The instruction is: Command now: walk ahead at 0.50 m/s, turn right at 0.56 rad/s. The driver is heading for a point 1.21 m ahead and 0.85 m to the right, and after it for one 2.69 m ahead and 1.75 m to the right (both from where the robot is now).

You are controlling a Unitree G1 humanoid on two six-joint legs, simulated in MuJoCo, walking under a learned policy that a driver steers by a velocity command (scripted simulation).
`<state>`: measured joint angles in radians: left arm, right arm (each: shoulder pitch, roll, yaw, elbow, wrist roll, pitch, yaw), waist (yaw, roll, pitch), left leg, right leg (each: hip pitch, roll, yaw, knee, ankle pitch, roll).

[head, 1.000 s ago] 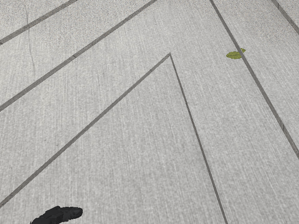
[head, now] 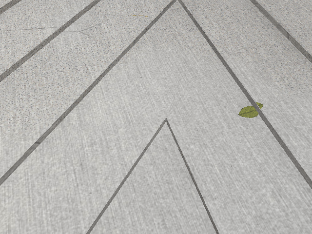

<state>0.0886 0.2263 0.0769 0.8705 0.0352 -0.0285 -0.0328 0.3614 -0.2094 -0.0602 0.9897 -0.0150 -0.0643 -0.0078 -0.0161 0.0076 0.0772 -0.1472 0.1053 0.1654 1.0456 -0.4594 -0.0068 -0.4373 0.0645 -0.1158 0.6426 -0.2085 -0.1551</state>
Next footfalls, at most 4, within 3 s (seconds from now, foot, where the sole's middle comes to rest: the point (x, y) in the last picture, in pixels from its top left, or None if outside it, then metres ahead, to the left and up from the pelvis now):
0.50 left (151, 223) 0.49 0.06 -0.75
1.02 right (230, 192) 0.60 -0.28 -0.72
1.58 left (240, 128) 0.93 -0.39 -0.72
2.06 right None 0.88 -0.72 -0.68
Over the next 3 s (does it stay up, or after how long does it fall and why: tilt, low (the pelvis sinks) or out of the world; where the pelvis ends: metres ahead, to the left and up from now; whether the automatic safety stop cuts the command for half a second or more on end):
stays up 0.98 -0.75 0.09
